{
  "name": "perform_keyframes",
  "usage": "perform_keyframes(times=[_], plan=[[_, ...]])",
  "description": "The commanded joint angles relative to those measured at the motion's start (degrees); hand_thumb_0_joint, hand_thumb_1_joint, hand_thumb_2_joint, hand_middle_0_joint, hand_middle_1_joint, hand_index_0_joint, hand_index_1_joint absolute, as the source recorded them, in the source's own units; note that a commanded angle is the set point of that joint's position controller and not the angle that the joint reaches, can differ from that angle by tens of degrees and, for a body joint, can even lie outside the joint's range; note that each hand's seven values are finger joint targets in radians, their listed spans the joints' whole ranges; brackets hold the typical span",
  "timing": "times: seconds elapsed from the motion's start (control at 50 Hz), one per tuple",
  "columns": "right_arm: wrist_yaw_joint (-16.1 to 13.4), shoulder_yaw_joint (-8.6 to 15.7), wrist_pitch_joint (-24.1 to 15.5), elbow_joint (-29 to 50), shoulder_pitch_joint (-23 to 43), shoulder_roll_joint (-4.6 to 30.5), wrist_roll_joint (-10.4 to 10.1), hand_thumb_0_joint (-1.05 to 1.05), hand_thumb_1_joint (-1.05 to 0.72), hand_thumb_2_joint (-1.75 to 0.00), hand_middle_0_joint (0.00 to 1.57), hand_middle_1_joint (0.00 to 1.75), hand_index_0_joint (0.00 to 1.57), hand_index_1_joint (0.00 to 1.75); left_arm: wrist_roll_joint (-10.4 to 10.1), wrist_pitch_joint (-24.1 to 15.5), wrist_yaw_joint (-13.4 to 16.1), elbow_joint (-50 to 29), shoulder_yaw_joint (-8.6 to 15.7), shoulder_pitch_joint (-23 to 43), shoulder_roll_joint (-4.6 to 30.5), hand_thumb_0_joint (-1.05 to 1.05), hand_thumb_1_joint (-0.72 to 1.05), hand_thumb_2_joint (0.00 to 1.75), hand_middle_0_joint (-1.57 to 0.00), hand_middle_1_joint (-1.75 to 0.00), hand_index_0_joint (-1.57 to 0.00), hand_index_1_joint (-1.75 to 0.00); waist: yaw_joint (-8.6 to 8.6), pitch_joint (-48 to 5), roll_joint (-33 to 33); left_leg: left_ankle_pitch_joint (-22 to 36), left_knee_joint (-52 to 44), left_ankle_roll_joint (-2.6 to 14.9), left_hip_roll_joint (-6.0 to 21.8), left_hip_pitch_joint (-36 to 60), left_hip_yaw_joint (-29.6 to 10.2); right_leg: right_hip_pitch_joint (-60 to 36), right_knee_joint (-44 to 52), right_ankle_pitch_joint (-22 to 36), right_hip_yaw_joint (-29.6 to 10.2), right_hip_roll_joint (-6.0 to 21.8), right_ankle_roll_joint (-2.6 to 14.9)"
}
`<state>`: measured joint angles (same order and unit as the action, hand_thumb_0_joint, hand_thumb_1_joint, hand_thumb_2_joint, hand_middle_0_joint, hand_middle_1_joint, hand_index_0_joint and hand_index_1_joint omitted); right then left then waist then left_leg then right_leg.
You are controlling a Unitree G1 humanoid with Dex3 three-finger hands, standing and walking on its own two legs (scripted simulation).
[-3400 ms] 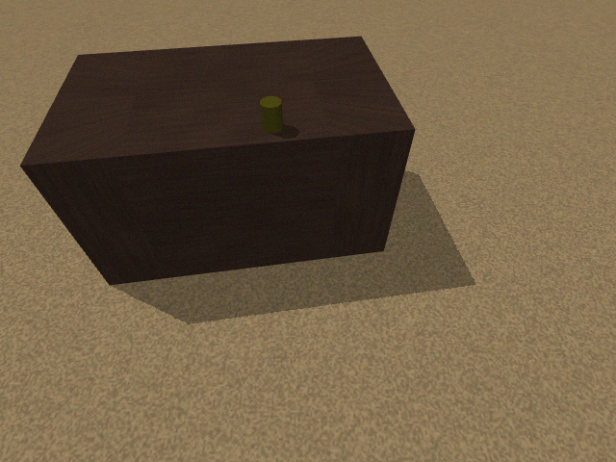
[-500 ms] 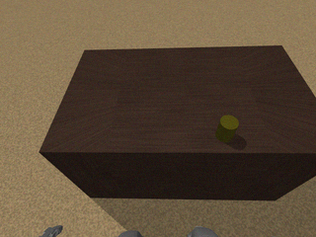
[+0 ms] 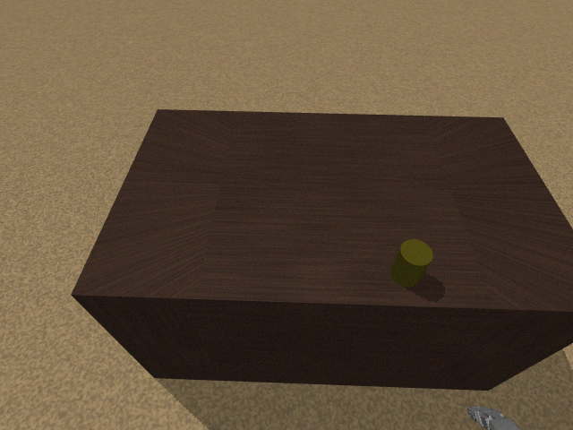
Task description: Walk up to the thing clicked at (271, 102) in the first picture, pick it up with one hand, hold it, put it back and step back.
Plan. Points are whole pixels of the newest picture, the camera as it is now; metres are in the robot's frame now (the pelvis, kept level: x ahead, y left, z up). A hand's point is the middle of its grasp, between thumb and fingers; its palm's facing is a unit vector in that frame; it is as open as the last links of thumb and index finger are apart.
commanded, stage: walk up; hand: right
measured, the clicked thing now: (410, 263) +0.45 -0.23 -0.13
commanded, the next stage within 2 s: stand in 0.74 s
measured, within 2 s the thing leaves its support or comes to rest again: neither
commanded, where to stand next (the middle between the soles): +0.06 -0.02 m, yaw +0 degrees
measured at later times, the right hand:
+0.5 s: hand out of the picture +0.07 -0.26 -0.15, palm faces -0.02 +0.94 -0.33, open 7.4 cm
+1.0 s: hand out of the picture +0.08 -0.26 -0.15, palm faces -0.03 +0.94 -0.33, open 7.4 cm
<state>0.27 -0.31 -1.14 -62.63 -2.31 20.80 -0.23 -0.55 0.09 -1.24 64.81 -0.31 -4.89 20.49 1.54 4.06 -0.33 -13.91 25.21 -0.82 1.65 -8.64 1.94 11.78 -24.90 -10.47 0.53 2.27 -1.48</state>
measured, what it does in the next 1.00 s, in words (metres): stands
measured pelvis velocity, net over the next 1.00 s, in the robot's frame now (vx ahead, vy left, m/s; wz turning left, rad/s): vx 0.01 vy -0.01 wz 0.01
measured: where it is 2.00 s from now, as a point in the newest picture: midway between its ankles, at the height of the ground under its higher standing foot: outside the picture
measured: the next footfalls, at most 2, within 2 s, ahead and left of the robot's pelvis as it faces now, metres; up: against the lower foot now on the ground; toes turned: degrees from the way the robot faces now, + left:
none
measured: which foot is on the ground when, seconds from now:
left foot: down 0.00-1.00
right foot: down 0.00-1.00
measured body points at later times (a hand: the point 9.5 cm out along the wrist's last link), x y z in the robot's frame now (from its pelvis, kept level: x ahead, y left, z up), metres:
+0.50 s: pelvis +0.00 -0.01 +0.01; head +0.01 -0.01 +0.46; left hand +0.07 +0.29 -0.13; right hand +0.08 -0.31 -0.13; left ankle +0.00 +0.13 -0.74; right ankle +0.03 -0.14 -0.74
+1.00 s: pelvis +0.01 -0.01 +0.01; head +0.01 -0.01 +0.46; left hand +0.09 +0.30 -0.12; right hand +0.09 -0.31 -0.13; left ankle +0.00 +0.13 -0.74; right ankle +0.03 -0.14 -0.74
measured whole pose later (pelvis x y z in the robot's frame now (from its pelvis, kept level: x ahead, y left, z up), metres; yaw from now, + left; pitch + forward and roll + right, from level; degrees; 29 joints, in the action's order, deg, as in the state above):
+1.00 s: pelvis +0.01 -0.01 +0.01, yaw +1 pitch -2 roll +0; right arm 0.6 -0.1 -0.6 -65.4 -6.1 20.2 0.7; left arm 0.4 -0.3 -0.9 65.6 0.5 -5.1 20.1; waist -0.1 2.1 0.5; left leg -11.1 18.9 -1.5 2.0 -5.8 1.3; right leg 8.9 -19.2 -8.3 1.4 1.9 -1.1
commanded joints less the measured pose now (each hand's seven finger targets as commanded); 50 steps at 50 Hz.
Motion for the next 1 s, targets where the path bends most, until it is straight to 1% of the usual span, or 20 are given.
perform_keyframes(times=[0.0,0.08,0.1,0.2,0.34,0.42,0.48,0.54,0.58,0.66,0.7,0.72,0.74,0.76,0.8,0.84,0.9,0.92,0.94,0.98], plan=[[-0.62,2.68,-1.03,1.19,2.07,12.11,0.03,0.0,-0.9,-0.9,0.2,0.3,0.2,0.3,0.35,-1.65,0.98,-1.69,2.34,3.48,11.63,0.0,0.9,0.9,-0.2,-0.3,-0.2,-0.3,-1.05,-6.65,-0.48,8.19,-7.75,2.25,6.09,2.09,-4.95,-3.92,6.45,9.2,-5.38,5.63,2.65],[-0.55,2.57,-0.94,0.37,3.16,11.85,0.13,0.0,-0.9,-0.9,0.2,0.3,0.2,0.3,0.45,-1.71,0.99,-0.63,2.49,3.31,11.36,0.0,0.9,0.9,-0.2,-0.3,-0.2,-0.3,-0.84,-6.53,-0.06,8.08,-8.81,1.88,5.99,2.86,-4.81,-4.37,8.14,8.73,-5.19,5.6,2.26],[-0.57,2.68,-0.89,0.12,3.12,11.69,0.19,0.0,-0.9,-0.9,0.2,0.3,0.2,0.3,0.6,-1.68,1.03,-0.56,2.57,3.76,11.37,0.0,0.9,0.9,-0.2,-0.3,-0.2,-0.3,-1.1,-6.47,-0.6,7.9,-9.07,1.77,6.0,2.74,-4.71,-4.33,8.35,8.4,-5.05,5.56,2.34],[-0.47,2.69,-0.8,-0.43,3.26,11.67,0.43,0.0,-0.9,-0.9,0.2,0.3,0.2,0.3,0.83,-1.6,0.97,-0.16,2.78,3.64,11.19,0.0,0.9,0.9,-0.2,-0.3,-0.2,-0.3,-1.01,-5.62,-0.44,4.66,-10.21,1.54,5.73,2.54,-4.72,-3.86,9.87,5.94,-5.32,5.56,2.12],[-0.52,2.72,-0.85,-0.77,2.01,11.39,0.54,0.0,-0.9,-0.9,0.2,0.3,0.2,0.3,1.02,-1.57,1.02,-0.51,3.24,3.76,11.19,0.0,0.9,0.9,-0.2,-0.3,-0.2,-0.3,-1.05,-6.0,-0.32,4.73,-10.54,1.51,5.73,1.98,-4.58,-5.09,9.69,6.57,-5.19,5.75,2.07],[-0.51,2.67,-0.83,-0.87,1.12,11.17,0.62,0.0,-0.9,-0.9,0.2,0.3,0.2,0.3,0.92,-1.3,1.0,-0.61,3.48,3.6,11.08,0.0,0.9,0.9,-0.2,-0.3,-0.2,-0.3,-0.97,-4.33,0.24,2.65,-11.2,1.45,5.5,0.03,-5.08,-4.52,9.64,3.12,-5.2,5.18,1.92],[-0.5,2.73,-0.76,-0.66,0.81,11.04,0.6,0.0,-0.9,-0.9,0.2,0.3,0.2,0.3,1.13,-1.28,0.98,-0.78,3.61,3.33,11.2,0.0,0.9,0.9,-0.2,-0.3,-0.2,-0.3,-1.03,-4.86,-0.55,2.63,-10.27,1.7,5.46,0.74,-4.74,-3.86,10.04,2.13,-5.3,5.16,1.98],[-0.51,2.8,-0.77,-0.9,-0.54,11.13,0.69,0.0,-0.9,-0.9,0.2,0.3,0.2,0.3,1.09,-1.28,1.01,-1.35,3.71,3.84,11.06,0.0,0.9,0.9,-0.2,-0.3,-0.2,-0.3,-1.37,-5.2,-0.3,3.36,-10.18,1.55,5.51,0.63,-4.84,-4.24,9.74,2.09,-5.58,5.19,2.2],[-0.59,2.84,-0.86,-1.0,-0.25,11.5,0.82,0.0,-0.9,-0.9,0.2,0.3,0.2,0.3,1.1,-1.2,1.0,-1.34,3.57,3.85,10.69,0.0,0.9,0.9,-0.2,-0.3,-0.2,-0.3,-1.29,-5.84,0.4,3.65,-10.58,1.68,5.79,0.11,-5.12,-5.1,9.04,4.61,-5.18,5.06,2.22],[-0.65,2.73,-0.95,-0.61,-0.65,11.32,0.68,0.0,-0.9,-0.9,0.2,0.3,0.2,0.3,0.97,-1.14,0.98,-1.58,3.58,3.35,10.81,0.0,0.9,0.9,-0.2,-0.3,-0.2,-0.3,-1.2,-5.59,0.14,5.31,-10.22,1.68,5.74,0.19,-4.83,-5.32,8.63,6.44,-5.22,5.07,2.1],[-0.64,2.82,-0.88,-0.45,-0.57,11.38,0.7,0.0,-0.9,-0.9,0.2,0.3,0.2,0.3,1.01,-1.15,1.0,-1.6,3.53,3.56,10.8,0.0,0.9,0.9,-0.2,-0.3,-0.2,-0.3,-1.31,-5.75,0.13,5.71,-10.14,1.7,5.88,0.85,-4.9,-5.11,8.5,6.71,-5.14,5.18,2.1],[-0.65,2.71,-0.7,-0.04,-1.1,11.32,1.02,0.0,-0.9,-0.9,0.2,0.3,0.2,0.3,1.09,-1.46,1.25,-1.97,3.25,2.93,11.79,0.0,0.9,0.9,-0.2,-0.3,-0.2,-0.3,-1.54,-5.72,0.74,5.32,-10.73,1.18,6.16,0.36,-5.4,-5.53,8.69,4.13,-5.01,5.25,1.98],[-0.63,2.8,-0.51,0.04,-0.99,11.46,1.03,0.0,-0.9,-0.9,0.2,0.3,0.2,0.3,1.08,-1.48,1.35,-1.97,3.33,3.13,11.93,0.0,0.9,0.9,-0.2,-0.3,-0.2,-0.3,-1.54,-5.57,0.34,3.63,-10.78,1.33,6.01,0.14,-5.33,-5.13,9.04,2.22,-4.87,5.11,2.03],[-0.63,2.84,-0.47,-0.02,-1.11,11.72,0.97,0.0,-0.9,-0.9,0.2,0.3,0.2,0.3,1.12,-1.51,1.37,-1.91,3.23,3.02,11.64,0.0,0.9,0.9,-0.2,-0.3,-0.2,-0.3,-1.57,-5.09,0.66,3.07,-10.66,1.41,5.98,-0.15,-5.34,-5.09,9.35,2.42,-5.32,5.32,2.1],[-0.56,2.82,-0.54,0.17,-1.01,11.69,0.92,0.0,-0.9,-0.9,0.2,0.3,0.2,0.3,1.08,-1.62,1.38,-2.06,3.07,3.02,11.33,0.0,0.9,0.9,-0.2,-0.3,-0.2,-0.3,-1.68,-5.39,1.04,5.79,-10.36,1.43,6.24,0.56,-5.46,-5.26,8.9,5.28,-5.12,5.6,2.26],[-0.49,2.64,-0.58,0.14,-1.66,11.38,0.98,0.0,-0.9,-0.9,0.2,0.3,0.2,0.3,0.97,-1.7,1.36,-2.29,3.12,2.94,11.97,0.0,0.9,0.9,-0.2,-0.3,-0.2,-0.3,-1.61,-4.95,0.32,5.13,-10.84,1.22,6.01,0.07,-5.44,-5.41,8.88,3.84,-4.91,5.42,2.25],[-0.47,2.8,-0.63,0.54,-1.32,11.85,0.9,0.0,-0.9,-0.9,0.2,0.3,0.2,0.3,1.04,-1.79,1.39,-2.46,2.84,2.72,11.5,0.0,0.9,0.9,-0.2,-0.3,-0.2,-0.3,-1.73,-5.77,0.73,6.22,-10.37,1.4,6.34,0.69,-5.52,-5.64,8.85,5.77,-4.72,5.69,2.21],[-0.41,2.66,-0.6,0.47,-1.47,11.56,0.89,0.0,-0.9,-0.9,0.2,0.3,0.2,0.3,0.98,-1.85,1.42,-2.38,2.85,2.61,11.72,0.0,0.9,0.9,-0.2,-0.3,-0.2,-0.3,-1.62,-4.93,0.14,6.91,-10.52,1.28,6.17,0.51,-5.61,-5.37,8.68,5.53,-4.51,5.48,2.11],[-0.43,2.62,-0.6,0.42,-1.8,11.61,0.87,0.0,-0.9,-0.9,0.2,0.3,0.2,0.3,1.02,-1.86,1.39,-2.44,2.85,2.58,11.65,0.0,0.9,0.9,-0.2,-0.3,-0.2,-0.3,-1.71,-5.14,0.1,5.7,-10.45,1.4,6.07,0.36,-5.35,-5.54,9.09,5.48,-4.74,5.71,2.14],[-0.39,2.64,-0.67,0.53,-1.8,11.67,0.92,0.0,-0.9,-0.9,0.2,0.3,0.2,0.3,0.95,-1.89,1.34,-2.55,2.79,2.3,11.93,0.0,0.9,0.9,-0.2,-0.3,-0.2,-0.3,-1.75,-5.39,0.02,6.87,-10.61,1.25,6.27,1.24,-5.52,-5.18,8.63,6.04,-4.58,5.72,2.27]])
